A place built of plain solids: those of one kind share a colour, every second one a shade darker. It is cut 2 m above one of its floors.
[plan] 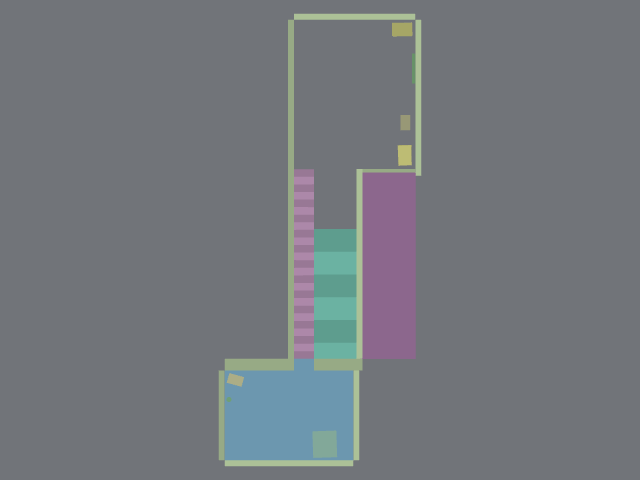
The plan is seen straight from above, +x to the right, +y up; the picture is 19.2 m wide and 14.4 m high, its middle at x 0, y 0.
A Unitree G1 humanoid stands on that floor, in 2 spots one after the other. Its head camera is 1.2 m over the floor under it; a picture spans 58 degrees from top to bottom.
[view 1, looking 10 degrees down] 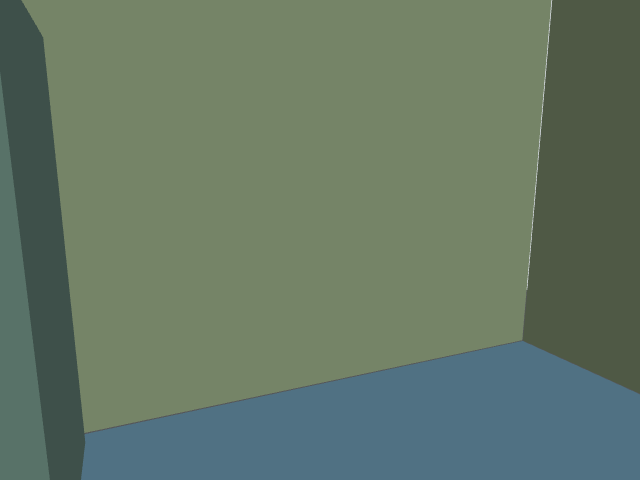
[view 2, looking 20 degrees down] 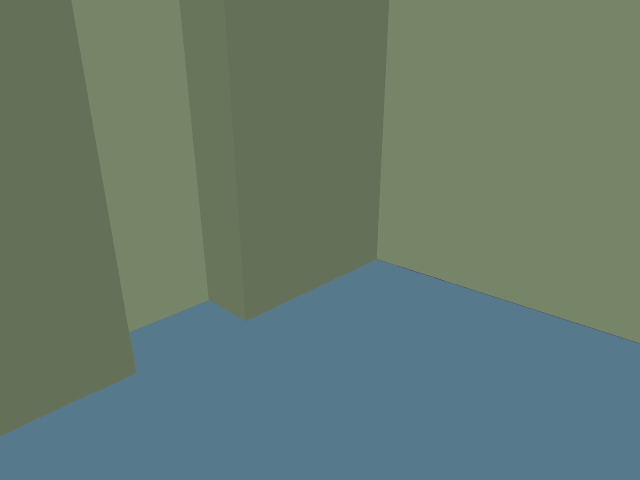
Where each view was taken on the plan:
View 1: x -0.48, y -4.56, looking -113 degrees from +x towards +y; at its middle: wall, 2.26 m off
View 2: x -1.39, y -5.59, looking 43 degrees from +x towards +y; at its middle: wall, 2.61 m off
